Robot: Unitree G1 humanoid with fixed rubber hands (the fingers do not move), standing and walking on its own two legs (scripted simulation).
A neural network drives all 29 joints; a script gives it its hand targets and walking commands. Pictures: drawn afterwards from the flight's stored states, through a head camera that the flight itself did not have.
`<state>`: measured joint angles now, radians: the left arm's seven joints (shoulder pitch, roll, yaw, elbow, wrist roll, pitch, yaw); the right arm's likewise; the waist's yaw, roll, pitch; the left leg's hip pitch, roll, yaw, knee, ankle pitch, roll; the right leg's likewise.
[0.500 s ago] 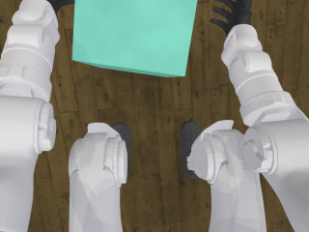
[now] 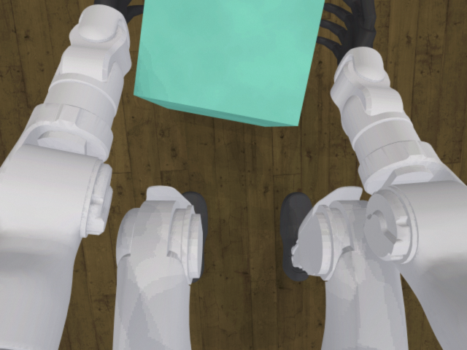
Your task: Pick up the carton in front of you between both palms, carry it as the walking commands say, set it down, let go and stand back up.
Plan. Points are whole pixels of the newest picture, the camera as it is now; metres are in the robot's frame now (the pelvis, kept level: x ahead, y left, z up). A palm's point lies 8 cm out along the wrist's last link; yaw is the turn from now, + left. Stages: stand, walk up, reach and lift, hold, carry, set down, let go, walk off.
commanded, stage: reach and lift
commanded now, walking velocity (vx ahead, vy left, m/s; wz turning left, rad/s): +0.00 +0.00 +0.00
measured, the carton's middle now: (227, 53) +0.52 +0.06 -0.25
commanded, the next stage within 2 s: none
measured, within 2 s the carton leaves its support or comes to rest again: leaves its support in 0.38 s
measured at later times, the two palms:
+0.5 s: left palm (117, 22) +0.52 +0.20 -0.14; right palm (366, 30) +0.53 -0.10 -0.11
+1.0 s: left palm out of the picture +0.47 +0.20 +0.06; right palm out of the picture +0.49 -0.10 +0.07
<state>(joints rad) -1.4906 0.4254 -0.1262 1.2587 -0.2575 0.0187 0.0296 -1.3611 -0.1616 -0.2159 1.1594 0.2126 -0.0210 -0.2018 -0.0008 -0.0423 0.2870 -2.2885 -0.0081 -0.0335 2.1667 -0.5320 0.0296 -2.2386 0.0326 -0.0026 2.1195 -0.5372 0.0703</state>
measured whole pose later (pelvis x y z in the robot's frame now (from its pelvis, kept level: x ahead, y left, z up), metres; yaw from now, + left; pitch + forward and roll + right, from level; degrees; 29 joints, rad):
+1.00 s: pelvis +0.02 -0.03 +0.12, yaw +6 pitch +42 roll -1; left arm -1.02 0.11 0.34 0.83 0.21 0.32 -0.02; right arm -0.93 0.14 -0.53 0.63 -0.18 0.25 -0.19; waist 0.02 -0.05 -0.20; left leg -1.99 -0.05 -0.08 1.73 -0.48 -0.05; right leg -1.97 0.15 0.06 1.74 -0.51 0.05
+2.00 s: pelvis +0.11 -0.02 +0.38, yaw +8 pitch +8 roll +0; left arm -0.25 -0.14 0.24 0.46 0.20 0.45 0.05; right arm -0.29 0.16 -0.29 0.50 -0.20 0.36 -0.08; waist 0.00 -0.02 -0.14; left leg -0.48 -0.04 -0.09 0.60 -0.26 -0.02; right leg -0.46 0.06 0.12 0.63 -0.31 0.00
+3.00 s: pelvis +0.12 -0.02 +0.40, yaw +8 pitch -4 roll +0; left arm -0.24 -0.15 0.20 0.29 0.27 0.72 0.00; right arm -0.27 0.16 -0.25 0.33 -0.29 0.63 0.00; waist 0.00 -0.01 -0.02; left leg -0.09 -0.03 -0.10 0.34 -0.18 -0.01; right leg -0.07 0.04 0.12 0.36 -0.22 -0.01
